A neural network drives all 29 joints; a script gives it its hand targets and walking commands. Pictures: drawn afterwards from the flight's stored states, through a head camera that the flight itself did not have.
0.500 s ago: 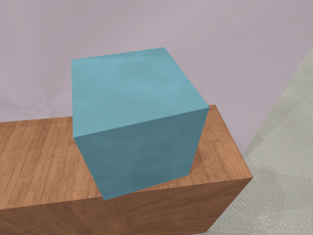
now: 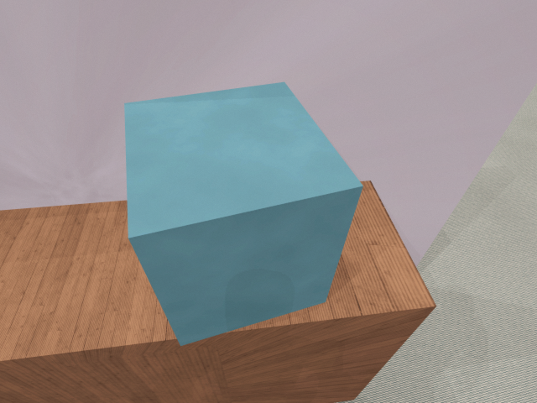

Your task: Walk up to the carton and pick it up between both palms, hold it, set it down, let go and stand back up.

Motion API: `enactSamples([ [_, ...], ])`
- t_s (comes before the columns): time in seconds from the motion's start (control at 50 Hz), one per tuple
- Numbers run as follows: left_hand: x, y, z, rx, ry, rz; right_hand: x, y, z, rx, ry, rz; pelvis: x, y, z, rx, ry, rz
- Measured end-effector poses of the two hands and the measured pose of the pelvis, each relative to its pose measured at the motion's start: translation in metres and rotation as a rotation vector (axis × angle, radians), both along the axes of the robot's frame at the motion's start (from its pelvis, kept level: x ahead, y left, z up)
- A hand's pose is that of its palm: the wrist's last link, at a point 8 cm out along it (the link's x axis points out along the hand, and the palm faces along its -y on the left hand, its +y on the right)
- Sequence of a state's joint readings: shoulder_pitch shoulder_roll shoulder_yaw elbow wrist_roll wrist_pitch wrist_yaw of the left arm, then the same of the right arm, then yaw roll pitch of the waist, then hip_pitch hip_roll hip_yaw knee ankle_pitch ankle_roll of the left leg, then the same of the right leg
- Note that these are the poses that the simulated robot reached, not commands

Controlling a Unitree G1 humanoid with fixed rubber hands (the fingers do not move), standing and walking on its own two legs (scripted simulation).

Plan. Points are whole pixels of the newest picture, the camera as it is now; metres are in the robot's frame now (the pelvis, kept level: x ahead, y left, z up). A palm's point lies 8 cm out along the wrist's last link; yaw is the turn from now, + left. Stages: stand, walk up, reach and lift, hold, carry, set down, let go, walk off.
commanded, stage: stand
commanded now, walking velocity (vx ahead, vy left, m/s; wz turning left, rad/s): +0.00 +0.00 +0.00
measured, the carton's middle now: (233, 211) +0.42 +0.08 +0.07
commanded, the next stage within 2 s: walk up in 0.18 s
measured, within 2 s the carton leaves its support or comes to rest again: neither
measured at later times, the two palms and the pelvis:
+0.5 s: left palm out of the picture +0.05 +0.30 -0.12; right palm out of the picture +0.03 -0.30 -0.12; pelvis -0.02 +0.00 +0.00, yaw +1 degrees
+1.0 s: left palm out of the picture -0.04 +0.33 -0.12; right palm out of the picture +0.07 -0.29 -0.11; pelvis -0.08 +0.01 -0.02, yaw +8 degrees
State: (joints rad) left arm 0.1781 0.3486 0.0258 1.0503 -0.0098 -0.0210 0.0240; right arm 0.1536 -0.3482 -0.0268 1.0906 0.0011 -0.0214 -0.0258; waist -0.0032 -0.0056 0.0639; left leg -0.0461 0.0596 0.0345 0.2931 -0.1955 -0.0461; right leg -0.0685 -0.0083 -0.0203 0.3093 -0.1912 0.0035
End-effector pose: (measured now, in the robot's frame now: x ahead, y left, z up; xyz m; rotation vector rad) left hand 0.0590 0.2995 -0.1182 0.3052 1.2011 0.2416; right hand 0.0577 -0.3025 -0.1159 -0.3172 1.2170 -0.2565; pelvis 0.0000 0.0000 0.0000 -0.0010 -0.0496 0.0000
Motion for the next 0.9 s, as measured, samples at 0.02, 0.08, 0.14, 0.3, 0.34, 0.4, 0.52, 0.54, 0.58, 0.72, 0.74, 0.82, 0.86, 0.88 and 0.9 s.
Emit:
enactSamples([
  [0.02,0.001,0.0,0.0,-0.003,-0.004,-0.002,-0.001,0.0,0.0,0.0,0.001,0.0,0.0,0.0,0.0,0.0,-0.001,0.001],
  [0.08,0.002,-0.002,-0.001,-0.009,-0.01,-0.007,-0.003,0.001,0.0,0.0,0.001,-0.003,-0.001,0.001,0.0,0.0,-0.002,-0.001],
  [0.14,0.0,-0.005,-0.002,-0.017,-0.008,-0.007,-0.008,0.002,0.0,0.0,0.008,-0.007,-0.002,0.002,0.0,0.001,-0.005,-0.003],
  [0.3,-0.007,-0.003,-0.003,-0.018,0.006,-0.004,-0.021,-0.001,0.0,-0.003,0.028,-0.022,-0.006,0.002,0.0,-0.001,-0.006,-0.004],
  [0.34,-0.009,-0.003,-0.004,-0.018,0.014,-0.009,-0.023,0.001,0.0,-0.001,0.037,-0.021,-0.006,0.002,0.0,0.0,-0.004,-0.006],
  [0.4,-0.013,-0.004,-0.005,-0.02,0.025,-0.007,-0.024,0.002,0.0,0.002,0.042,-0.02,-0.007,0.002,0.001,0.0,-0.003,-0.005],
  [0.52,-0.013,0.006,-0.004,-0.001,0.008,0.022,-0.023,-0.001,-0.002,-0.012,0.044,0.011,-0.018,0.004,-0.003,-0.007,0.018,0.021],
  [0.54,-0.014,0.008,-0.004,0.005,0.002,0.025,-0.022,-0.002,-0.002,-0.017,0.044,0.016,-0.02,0.005,-0.004,-0.009,0.02,0.025],
  [0.58,-0.015,0.013,-0.003,0.014,-0.01,0.031,-0.022,-0.003,-0.003,-0.027,0.045,0.03,-0.025,0.007,-0.006,-0.013,0.021,0.033],
  [0.72,-0.023,0.03,-0.003,0.022,-0.061,0.052,-0.022,0.006,-0.003,-0.037,0.023,0.07,-0.042,0.016,-0.011,-0.014,0.009,0.068],
  [0.74,-0.025,0.032,-0.003,0.02,-0.068,0.055,-0.021,0.009,-0.003,-0.036,0.016,0.077,-0.044,0.017,-0.012,-0.013,0.007,0.072],
  [0.82,-0.038,0.035,-0.004,0.018,-0.083,0.065,-0.016,0.015,0.001,-0.03,-0.02,0.11,-0.055,0.016,-0.012,-0.009,0.007,0.092],
  [0.86,-0.048,0.034,-0.003,0.022,-0.083,0.069,-0.01,0.015,0.003,-0.025,-0.04,0.132,-0.06,0.013,-0.013,-0.009,0.008,0.109],
  [0.88,-0.055,0.033,-0.003,0.024,-0.082,0.072,-0.007,0.015,0.003,-0.022,-0.049,0.145,-0.063,0.012,-0.013,-0.008,0.007,0.115],
  [0.9,-0.063,0.032,-0.002,0.028,-0.081,0.074,-0.002,0.014,0.003,-0.019,-0.06,0.156,-0.066,0.01,-0.013,-0.007,0.005,0.12],
])
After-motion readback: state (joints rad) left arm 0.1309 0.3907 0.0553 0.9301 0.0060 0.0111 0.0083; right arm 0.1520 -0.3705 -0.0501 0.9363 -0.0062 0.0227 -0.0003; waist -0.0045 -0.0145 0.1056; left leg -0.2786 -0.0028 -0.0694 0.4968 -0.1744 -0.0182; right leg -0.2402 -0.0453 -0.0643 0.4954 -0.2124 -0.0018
